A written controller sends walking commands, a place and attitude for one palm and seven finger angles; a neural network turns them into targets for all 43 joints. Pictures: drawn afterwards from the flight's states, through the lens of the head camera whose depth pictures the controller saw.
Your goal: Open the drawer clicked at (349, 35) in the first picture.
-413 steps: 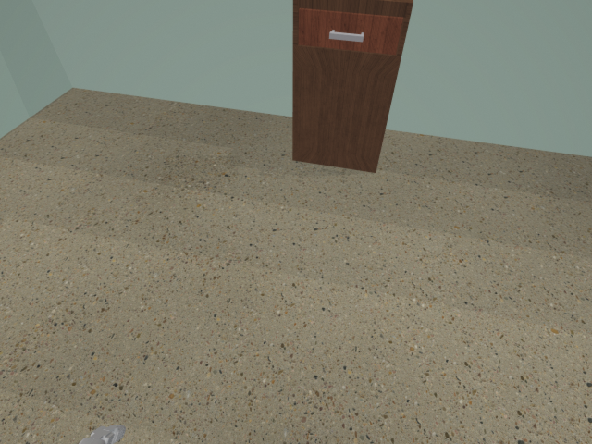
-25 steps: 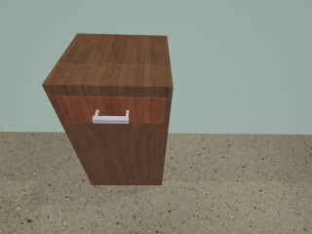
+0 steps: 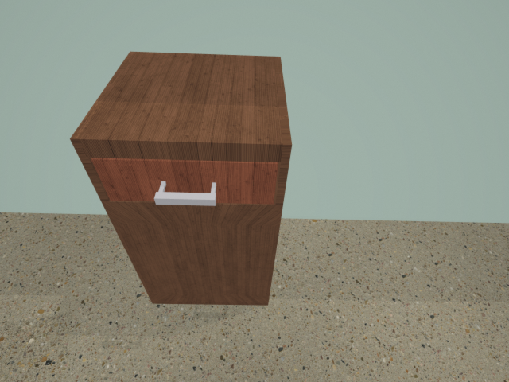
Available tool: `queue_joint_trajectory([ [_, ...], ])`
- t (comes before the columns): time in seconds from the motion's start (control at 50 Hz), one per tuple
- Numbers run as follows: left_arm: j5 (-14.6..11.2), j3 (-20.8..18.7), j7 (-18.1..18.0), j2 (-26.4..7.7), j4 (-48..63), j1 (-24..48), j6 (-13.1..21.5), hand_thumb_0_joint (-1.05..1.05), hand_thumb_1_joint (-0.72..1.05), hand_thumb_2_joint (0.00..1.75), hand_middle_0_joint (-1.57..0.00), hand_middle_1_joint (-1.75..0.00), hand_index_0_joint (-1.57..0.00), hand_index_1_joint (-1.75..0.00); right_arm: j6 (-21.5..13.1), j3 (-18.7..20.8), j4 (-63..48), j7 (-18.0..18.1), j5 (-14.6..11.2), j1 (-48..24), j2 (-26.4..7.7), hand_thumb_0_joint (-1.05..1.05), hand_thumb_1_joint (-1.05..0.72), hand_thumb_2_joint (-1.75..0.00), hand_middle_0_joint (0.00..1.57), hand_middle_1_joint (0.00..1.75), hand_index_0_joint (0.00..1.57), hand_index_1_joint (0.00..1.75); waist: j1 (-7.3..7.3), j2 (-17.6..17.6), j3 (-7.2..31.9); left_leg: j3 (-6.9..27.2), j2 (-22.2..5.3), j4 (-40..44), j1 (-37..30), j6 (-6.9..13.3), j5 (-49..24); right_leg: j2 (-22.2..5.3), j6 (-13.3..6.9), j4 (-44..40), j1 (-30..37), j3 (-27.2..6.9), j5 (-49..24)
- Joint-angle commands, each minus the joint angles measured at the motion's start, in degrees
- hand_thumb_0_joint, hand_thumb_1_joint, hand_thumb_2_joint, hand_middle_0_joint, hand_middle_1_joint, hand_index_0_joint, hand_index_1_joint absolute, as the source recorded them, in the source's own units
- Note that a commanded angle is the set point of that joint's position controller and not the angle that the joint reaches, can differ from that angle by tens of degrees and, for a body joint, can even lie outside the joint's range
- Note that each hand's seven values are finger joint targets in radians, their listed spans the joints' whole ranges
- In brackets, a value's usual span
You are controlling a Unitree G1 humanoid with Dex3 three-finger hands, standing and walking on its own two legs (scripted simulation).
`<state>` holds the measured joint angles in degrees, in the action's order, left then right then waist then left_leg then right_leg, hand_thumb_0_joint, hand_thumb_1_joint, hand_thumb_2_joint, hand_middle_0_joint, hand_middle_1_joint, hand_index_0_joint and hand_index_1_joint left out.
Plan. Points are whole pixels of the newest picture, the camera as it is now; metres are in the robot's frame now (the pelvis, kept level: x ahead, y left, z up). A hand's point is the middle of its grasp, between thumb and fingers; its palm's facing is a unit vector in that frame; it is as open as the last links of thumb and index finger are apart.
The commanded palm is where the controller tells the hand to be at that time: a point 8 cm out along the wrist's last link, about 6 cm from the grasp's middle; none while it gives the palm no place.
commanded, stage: look again from close up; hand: left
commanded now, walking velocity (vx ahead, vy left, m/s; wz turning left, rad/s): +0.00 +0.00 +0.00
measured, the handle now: (187, 192) +0.53 +0.18 -0.06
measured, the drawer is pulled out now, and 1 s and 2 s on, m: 0.00 0.00 0.00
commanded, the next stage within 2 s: raise the hand with hooked fingers in 0.28 s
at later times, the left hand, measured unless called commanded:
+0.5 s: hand out of the picture +0.09 +0.22 -0.11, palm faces -0.05 -0.90 -0.44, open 7.4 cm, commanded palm +0.11 +0.24 -0.04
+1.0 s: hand (82, 352) +0.17 +0.27 -0.03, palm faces +0.20 -0.10 -0.98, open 9.8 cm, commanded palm +0.15 +0.25 +0.02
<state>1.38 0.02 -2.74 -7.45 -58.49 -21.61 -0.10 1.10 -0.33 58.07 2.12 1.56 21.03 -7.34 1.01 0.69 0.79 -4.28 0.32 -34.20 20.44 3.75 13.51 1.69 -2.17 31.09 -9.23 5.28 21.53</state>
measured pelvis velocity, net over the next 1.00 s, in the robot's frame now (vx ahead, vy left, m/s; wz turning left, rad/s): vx -0.05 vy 0.04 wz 0.02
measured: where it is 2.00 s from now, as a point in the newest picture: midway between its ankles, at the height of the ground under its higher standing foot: outside the picture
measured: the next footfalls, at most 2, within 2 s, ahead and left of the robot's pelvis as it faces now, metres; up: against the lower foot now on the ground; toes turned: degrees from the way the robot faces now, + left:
right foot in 0.58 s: +0.06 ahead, -0.07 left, +0.00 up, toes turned +5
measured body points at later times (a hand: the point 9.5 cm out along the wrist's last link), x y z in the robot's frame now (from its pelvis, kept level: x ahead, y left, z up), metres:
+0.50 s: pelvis -0.02 +0.03 +0.00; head -0.01 +0.04 +0.45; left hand +0.09 +0.27 -0.08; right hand +0.06 -0.21 -0.12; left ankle +0.05 +0.08 -0.73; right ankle -0.04 -0.09 -0.71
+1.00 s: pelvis -0.05 +0.04 -0.05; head -0.07 +0.04 +0.40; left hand +0.16 +0.27 +0.02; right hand +0.20 -0.16 -0.10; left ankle +0.05 +0.07 -0.73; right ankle +0.02 -0.07 -0.73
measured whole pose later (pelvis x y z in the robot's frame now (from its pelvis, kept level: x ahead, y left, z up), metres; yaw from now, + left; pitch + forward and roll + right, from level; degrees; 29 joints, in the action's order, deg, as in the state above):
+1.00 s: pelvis -0.05 +0.04 -0.05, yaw +1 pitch +0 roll -4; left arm 61.9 10.7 -28.5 -18.8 -6.9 -11.0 -6.5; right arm 8.6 -0.6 31.2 1.4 2.3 2.6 -12.9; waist -5.8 3.9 4.2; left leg 0.0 5.2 -55.0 37.4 6.1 18.2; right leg 6.1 -2.1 54.0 -33.2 0.9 24.5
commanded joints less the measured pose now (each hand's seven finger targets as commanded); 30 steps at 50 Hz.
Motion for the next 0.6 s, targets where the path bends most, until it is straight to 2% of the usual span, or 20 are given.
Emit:
queue_joint_trajectory([
  [0.0, -0.42, -0.81, -0.66, -4.42, 2.87, -6.05, 0.70, 0.00, 0.90, 0.90, -0.20, -0.30, -0.20, -0.30, -1.88, 1.30, -2.40, 0.11, -0.45, 2.40, -6.71, 0.00, -0.90, -0.90, 0.20, 0.30, 0.20, 0.30, -1.41, 0.69, -4.63, 10.12, -7.59, 7.71, -3.23, 0.88, -12.85, -5.54, -1.26, -5.89, -4.03, -6.91, -12.11],
  [0.08, -0.54, -0.84, -0.67, -5.13, 3.82, -4.96, 0.70, 0.00, 0.90, 0.90, -0.20, -0.30, -0.20, -0.30, -1.84, 1.24, -2.24, -0.15, -0.41, 1.12, -7.01, 0.00, -0.90, -0.90, 0.20, 0.30, 0.20, 0.30, -1.13, -2.30, -3.90, 8.42, -6.68, 7.99, -5.01, 0.37, -12.32, -6.53, -1.03, -6.60, -3.15, -7.70, -14.28],
  [0.16, -0.51, -0.88, -0.62, -5.75, 4.11, -4.17, 0.60, 0.00, 0.90, 0.90, -0.20, -0.30, -0.20, -0.30, -1.81, 1.21, -2.10, -0.36, -0.47, -0.67, -7.48, 0.00, -0.90, -0.90, 0.20, 0.30, 0.20, 0.30, -1.19, 0.01, -3.69, 8.33, -6.76, 9.66, -6.11, 0.26, -11.27, -6.68, -0.48, -7.46, -2.54, -7.56, -13.37],
  [0.24, -0.46, -0.65, -0.49, -6.00, 3.79, -3.84, 0.66, 0.00, 0.90, 0.90, -0.20, -0.30, -0.20, -0.30, -1.79, 1.13, -1.73, -0.56, -0.58, -1.94, -7.82, 0.00, -0.90, -0.90, 0.20, 0.30, 0.20, 0.30, -1.15, -0.98, -3.06, 8.11, -6.66, 10.63, -7.49, 0.07, -10.64, -7.09, -0.19, -8.66, -2.01, -7.67, -13.74],
  [0.3, -0.49, -0.47, -0.38, -6.05, 3.18, -3.61, 0.68, 0.00, 0.90, 0.90, -0.20, -0.30, -0.20, -0.30, -1.69, 1.10, -1.08, -0.65, -0.67, -2.75, -8.05, 0.00, -0.90, -0.90, 0.20, 0.30, 0.20, 0.30, -1.01, -1.31, -4.22, 8.19, -6.56, 12.10, -7.58, -0.22, -7.57, -7.24, -0.02, -9.80, -2.64, -7.72, -12.04],
  [0.34, -0.41, -0.32, -0.37, -5.99, 2.80, -3.50, 0.58, 0.00, 0.90, 0.90, -0.20, -0.30, -0.20, -0.30, -1.60, 1.08, -0.70, -0.75, -0.73, -3.00, -8.28, 0.00, -0.90, -0.90, 0.20, 0.30, 0.20, 0.30, -0.94, -0.21, -4.95, 8.69, -6.72, 13.41, -7.32, -0.31, -5.19, -7.09, 0.18, -10.41, -2.73, -7.46, -10.51],
  [0.36, 0.49, 0.09, -2.06, -7.01, 1.75, -4.81, 1.97, 0.00, 0.90, 0.90, -0.20, -0.30, -0.20, -0.30, -2.39, 0.56, -4.89, -0.85, -1.04, -7.63, -9.39, 0.00, -0.90, -0.90, 0.20, 0.30, 0.20, 0.30, -2.44, -3.15, -9.78, 7.12, -6.81, 2.47, -4.78, -1.32, -9.62, -8.84, 0.41, -12.63, -7.54, -11.14, -21.56],
  [0.38, 10.08, -1.85, -4.04, -27.64, 87.22, 41.97, 9.30, 0.00, 0.88, 0.89, -0.20, -0.32, -0.20, -0.32, -9.43, 1.74, -25.57, 0.13, -4.72, -7.74, -18.53, 0.00, -0.90, -0.90, 0.20, 0.30, 0.20, 0.30, 4.73, 16.49, 19.13, 8.75, -2.62, 9.27, -22.17, -1.19, -14.24, -2.06, -1.47, -2.21, -13.14, -7.78, -17.34],
  [0.4, 10.92, -1.01, -7.45, -21.52, 75.65, 13.83, 5.85, 0.00, 0.85, 0.88, -0.20, -0.33, -0.20, -0.33, -15.47, -0.25, -21.53, 2.20, -3.40, -10.39, -14.28, 0.00, -0.90, -0.90, 0.20, 0.30, 0.20, 0.30, -1.65, 26.30, 20.11, 16.13, -8.25, 13.88, -31.16, -6.60, -11.34, -2.22, -1.26, 8.60, -18.71, -1.99, -3.08],
  [0.42, 7.77, 0.41, -10.71, -17.14, 73.14, 11.30, 2.00, 0.00, 0.83, 0.87, -0.21, -0.34, -0.21, -0.34, -17.60, 0.72, -18.21, 3.09, -4.08, -10.23, -14.21, 0.00, -0.90, -0.90, 0.20, 0.30, 0.20, 0.30, -0.38, 19.60, 15.28, 18.52, -8.62, 18.56, -22.75, -9.35, 1.02, -0.65, -0.19, 14.72, -23.63, -1.69, 3.69],
  [0.44, 9.08, 8.50, -10.80, -3.36, 56.18, -8.59, -4.07, 0.00, 0.81, 0.86, -0.21, -0.36, -0.21, -0.36, -17.60, 0.11, -17.30, 2.77, -5.60, -9.41, -10.78, 0.00, -0.90, -0.90, 0.20, 0.30, 0.20, 0.30, -0.67, 12.73, 6.61, 18.46, -8.41, 19.60, -16.47, -7.82, 8.58, -0.80, 0.34, 17.41, -26.81, -3.06, 3.37],
  [0.46, 10.42, 11.48, -11.54, -4.04, 71.12, 3.57, -3.27, 0.00, 0.78, 0.85, -0.21, -0.37, -0.21, -0.37, -17.98, 0.28, -22.75, 1.99, -4.79, -10.25, -12.38, 0.00, -0.90, -0.90, 0.20, 0.30, 0.20, 0.30, 0.14, 11.20, 4.28, 17.22, -7.11, 19.14, -10.27, -6.00, 15.33, -1.64, 0.29, 15.85, -24.46, -3.39, 2.28],
  [0.48, 15.78, 11.50, -13.12, -6.48, 70.80, 2.54, -3.02, 0.00, 0.76, 0.84, -0.21, -0.39, -0.21, -0.39, -18.57, 0.95, -23.12, 2.26, -4.21, -11.21, -13.23, 0.00, -0.90, -0.90, 0.20, 0.30, 0.20, 0.30, 0.71, 7.66, 4.49, 16.56, -6.98, 16.08, -8.67, -4.81, 18.92, -0.91, 0.09, 13.60, -26.62, -3.38, 3.42],
  [0.5, 21.25, 12.22, -15.02, -7.40, 68.04, 3.40, -2.96, 0.00, 0.74, 0.83, -0.21, -0.40, -0.21, -0.40, -18.59, 0.82, -24.00, 2.29, -3.27, -11.31, -13.55, 0.00, -0.90, -0.90, 0.20, 0.30, 0.20, 0.30, 1.78, 2.96, 1.68, 15.78, -5.37, 12.55, -4.50, -3.93, 21.40, -0.50, 0.04, 10.59, -27.97, -2.72, 4.63],
  [0.52, 25.72, 12.52, -16.53, -7.32, 65.26, 4.03, -3.40, 0.00, 0.71, 0.82, -0.21, -0.42, -0.21, -0.42, -17.84, 1.04, -25.88, 1.93, -2.81, -11.50, -13.91, 0.00, -0.90, -0.90, 0.20, 0.30, 0.20, 0.30, 2.11, -1.11, 2.30, 15.01, -3.91, 8.90, -1.86, -3.36, 21.85, -0.13, 0.01, 7.97, -28.26, -3.03, 5.92],
  [0.54, 32.25, 13.25, -18.04, -6.92, 60.31, 5.35, -3.49, 0.00, 0.69, 0.81, -0.22, -0.43, -0.22, -0.43, -16.67, 1.72, -27.35, 1.58, -1.69, -12.02, -14.30, 0.00, -0.90, -0.90, 0.20, 0.30, 0.20, 0.30, 1.79, -7.92, 1.34, 13.31, -2.15, 4.62, 1.99, -2.93, 21.37, 0.48, -0.08, 5.32, -30.07, -4.40, 10.50],
  [0.56, 38.05, 13.21, -19.48, -5.89, 56.65, 2.87, -3.16, 0.00, 0.67, 0.80, -0.22, -0.45, -0.22, -0.45, -15.42, 2.62, -28.78, 0.99, -0.78, -13.05, -14.62, 0.00, -0.90, -0.90, 0.20, 0.30, 0.20, 0.30, 0.22, -11.29, 2.72, 11.88, -0.90, 1.02, 3.88, -2.57, 19.28, 1.10, -0.50, 5.26, -30.76, -5.94, 14.08],
  [0.58, 42.43, 13.26, -20.71, -4.79, 54.21, -1.27, -3.20, 0.00, 0.64, 0.79, -0.22, -0.47, -0.22, -0.47, -13.64, 3.01, -30.73, 0.04, -0.11, -14.82, -15.10, 0.00, -0.90, -0.90, 0.20, 0.30, 0.20, 0.30, -1.92, -11.81, 3.61, 11.02, -0.38, -1.18, 4.99, -2.61, 18.91, 1.17, -0.78, 6.20, -30.80, -6.43, 15.65],
])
